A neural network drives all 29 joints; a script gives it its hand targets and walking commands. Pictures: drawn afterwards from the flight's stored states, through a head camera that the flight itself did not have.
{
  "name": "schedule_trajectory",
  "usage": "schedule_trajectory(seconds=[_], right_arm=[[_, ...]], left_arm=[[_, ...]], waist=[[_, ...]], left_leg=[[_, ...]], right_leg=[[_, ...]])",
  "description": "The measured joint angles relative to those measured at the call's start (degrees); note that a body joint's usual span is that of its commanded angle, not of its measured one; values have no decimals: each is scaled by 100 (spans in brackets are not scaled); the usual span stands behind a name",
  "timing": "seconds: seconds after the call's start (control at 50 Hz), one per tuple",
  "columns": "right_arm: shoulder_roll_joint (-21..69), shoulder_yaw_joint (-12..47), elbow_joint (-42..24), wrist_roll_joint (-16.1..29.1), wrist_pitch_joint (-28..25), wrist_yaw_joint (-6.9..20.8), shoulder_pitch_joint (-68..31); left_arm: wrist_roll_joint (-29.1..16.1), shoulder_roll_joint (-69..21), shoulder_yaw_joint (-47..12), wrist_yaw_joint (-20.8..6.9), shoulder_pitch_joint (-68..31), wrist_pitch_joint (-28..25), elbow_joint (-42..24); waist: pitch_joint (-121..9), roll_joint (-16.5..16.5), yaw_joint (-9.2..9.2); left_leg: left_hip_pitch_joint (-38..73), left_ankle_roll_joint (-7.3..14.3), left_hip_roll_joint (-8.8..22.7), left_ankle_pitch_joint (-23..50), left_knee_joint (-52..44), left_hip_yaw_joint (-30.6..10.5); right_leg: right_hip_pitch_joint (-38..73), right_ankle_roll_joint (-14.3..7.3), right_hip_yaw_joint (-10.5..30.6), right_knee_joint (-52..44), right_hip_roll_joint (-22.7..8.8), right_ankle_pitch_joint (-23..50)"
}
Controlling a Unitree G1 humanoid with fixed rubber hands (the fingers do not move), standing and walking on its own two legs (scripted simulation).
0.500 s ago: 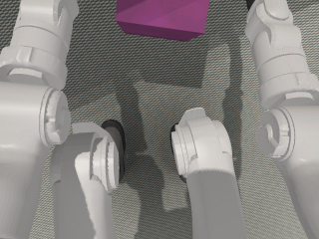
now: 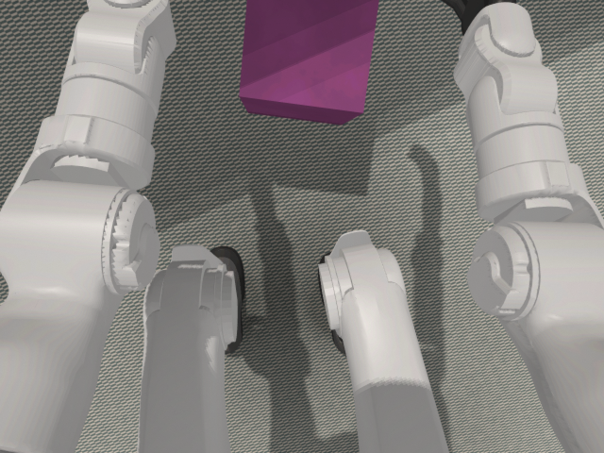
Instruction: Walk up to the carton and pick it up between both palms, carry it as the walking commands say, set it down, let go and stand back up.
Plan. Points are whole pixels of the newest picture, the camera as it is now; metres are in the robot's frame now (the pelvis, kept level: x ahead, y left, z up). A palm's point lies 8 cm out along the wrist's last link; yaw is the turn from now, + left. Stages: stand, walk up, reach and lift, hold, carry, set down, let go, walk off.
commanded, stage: set down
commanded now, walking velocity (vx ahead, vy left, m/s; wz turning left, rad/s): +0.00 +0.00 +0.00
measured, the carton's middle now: (306, 38) +0.59 -0.06 -0.35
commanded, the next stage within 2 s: let go in 0.90 s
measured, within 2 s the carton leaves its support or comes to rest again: neither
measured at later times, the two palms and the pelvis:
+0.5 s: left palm out of the picture +0.58 +0.12 +0.03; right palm out of the picture +0.53 -0.22 +0.03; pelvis +0.02 +0.00 +0.13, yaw +1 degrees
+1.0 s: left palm out of the picture +0.58 +0.11 +0.14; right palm out of the picture +0.53 -0.21 +0.14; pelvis +0.04 +0.00 +0.24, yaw +2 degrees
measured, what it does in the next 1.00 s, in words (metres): rises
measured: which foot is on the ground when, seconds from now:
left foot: down 0.00-1.00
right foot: down 0.00-1.00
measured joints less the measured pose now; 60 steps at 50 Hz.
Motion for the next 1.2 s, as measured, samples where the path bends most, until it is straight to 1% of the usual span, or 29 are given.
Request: schedule_trajectory(seconds=[0.24,0.46,0.82,0.94,1.0,1.1,1.2], right_arm=[[238,-291,-435,-263,130,38,571],[302,-518,-679,-459,190,177,984],[516,-875,-784,-893,78,412,1455],[684,-1149,-556,-1238,-115,483,1486],[769,-1212,-545,-1421,-199,516,1563],[837,-1068,-786,-1590,-267,594,1946],[811,-604,-1351,-1620,-262,752,2808]], left_arm=[[361,-221,242,-21,570,164,-453],[562,-405,403,-36,926,275,-685],[940,-679,685,-139,1435,223,-868],[1225,-814,948,-207,1476,68,-630],[1431,-930,1103,-197,1561,14,-659],[1650,-1206,1214,-48,2030,-45,-1070],[1636,-1490,1004,164,3113,-73,-1930]], waist=[[-680,35,-27],[-969,100,-38],[-1115,96,-55],[-1167,126,-57],[-1157,140,-46],[-1122,150,19],[-1157,113,81]], left_leg=[[705,12,-30,150,-1182,-54],[1602,39,-40,478,-2430,-112],[3434,66,10,1273,-4853,-179],[3892,59,35,1500,-5520,-233],[4033,52,48,1568,-5737,-259],[4248,47,69,1635,-6026,-274],[4619,45,87,1709,-6397,-261]], right_leg=[[698,-37,48,-1194,-77,172],[1588,-36,92,-2463,-140,525],[3366,-50,199,-4875,-217,1366],[3829,-71,186,-5561,-231,1606],[3977,-83,174,-5796,-231,1683],[4193,-105,175,-6095,-229,1762],[4538,-135,208,-6434,-236,1837]])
